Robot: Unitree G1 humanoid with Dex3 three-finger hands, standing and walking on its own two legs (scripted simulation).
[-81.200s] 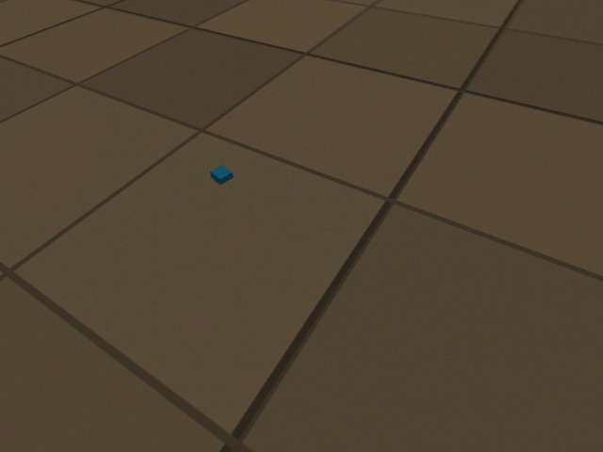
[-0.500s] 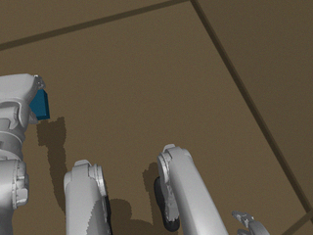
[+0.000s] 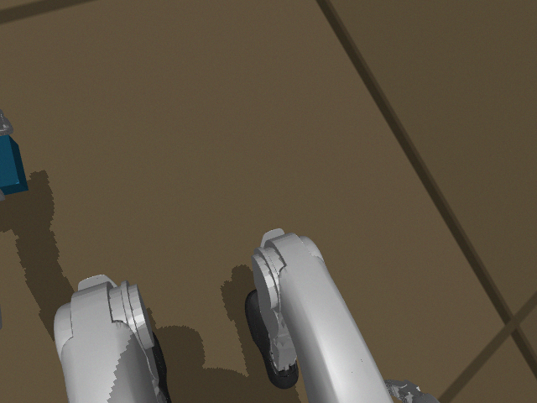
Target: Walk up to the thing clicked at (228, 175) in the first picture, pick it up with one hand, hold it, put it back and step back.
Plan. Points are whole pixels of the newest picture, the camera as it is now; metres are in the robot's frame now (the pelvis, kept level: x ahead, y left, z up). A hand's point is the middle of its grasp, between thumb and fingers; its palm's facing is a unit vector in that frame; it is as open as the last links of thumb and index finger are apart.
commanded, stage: crouch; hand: left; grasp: from above
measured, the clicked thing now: out of the picture +0.50 +0.31 -0.23
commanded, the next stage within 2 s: lower in 0.26 s
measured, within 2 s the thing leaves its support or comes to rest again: rests again in 1.42 s
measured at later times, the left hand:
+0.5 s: hand out of the picture +0.50 +0.30 -0.21, palm faces -0.47 -0.06 -0.88, open 10.0 cm
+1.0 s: hand (6, 169) +0.51 +0.30 -0.26, palm faces -0.48 -0.07 -0.88, open 9.9 cm
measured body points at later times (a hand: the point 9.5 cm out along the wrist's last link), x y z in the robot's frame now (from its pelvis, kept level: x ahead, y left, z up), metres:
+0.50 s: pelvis +0.00 +0.00 -0.03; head +0.27 +0.08 +0.32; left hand +0.52 +0.31 -0.16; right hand +0.03 -0.26 -0.12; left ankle +0.07 +0.13 -0.33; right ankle +0.09 -0.12 -0.33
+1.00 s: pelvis +0.00 +0.00 -0.04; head +0.29 +0.10 +0.28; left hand +0.53 +0.30 -0.21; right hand +0.02 -0.26 -0.11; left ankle +0.07 +0.13 -0.33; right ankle +0.09 -0.12 -0.33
